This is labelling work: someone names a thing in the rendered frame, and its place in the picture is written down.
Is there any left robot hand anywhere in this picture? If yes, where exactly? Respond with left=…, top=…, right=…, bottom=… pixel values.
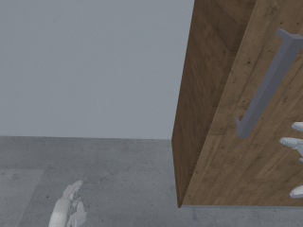
left=48, top=180, right=87, bottom=227

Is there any right robot hand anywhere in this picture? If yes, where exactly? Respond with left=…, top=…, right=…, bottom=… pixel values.
left=279, top=122, right=303, bottom=199

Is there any handle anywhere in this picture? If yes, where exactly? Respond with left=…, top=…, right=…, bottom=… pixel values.
left=234, top=28, right=303, bottom=138

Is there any wardrobe door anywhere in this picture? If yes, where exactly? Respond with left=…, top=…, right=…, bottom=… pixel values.
left=182, top=0, right=303, bottom=207

